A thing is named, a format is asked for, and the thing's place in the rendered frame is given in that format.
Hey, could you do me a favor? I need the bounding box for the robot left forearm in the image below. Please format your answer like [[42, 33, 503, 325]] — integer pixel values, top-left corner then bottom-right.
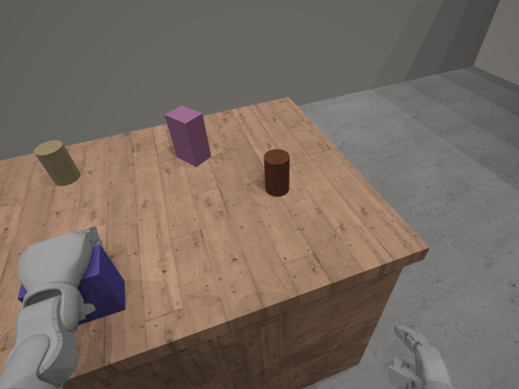
[[0, 283, 80, 389]]

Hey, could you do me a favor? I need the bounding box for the sponge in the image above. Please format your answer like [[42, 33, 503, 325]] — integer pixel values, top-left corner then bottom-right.
[[18, 245, 126, 325]]

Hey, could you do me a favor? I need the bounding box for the right robot hand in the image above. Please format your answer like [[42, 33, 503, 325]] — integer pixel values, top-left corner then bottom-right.
[[388, 324, 453, 389]]

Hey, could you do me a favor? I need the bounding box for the table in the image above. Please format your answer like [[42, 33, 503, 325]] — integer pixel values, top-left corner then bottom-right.
[[0, 97, 430, 389]]

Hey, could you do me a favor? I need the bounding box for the left robot hand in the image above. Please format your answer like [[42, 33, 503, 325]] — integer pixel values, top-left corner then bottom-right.
[[18, 226, 104, 321]]

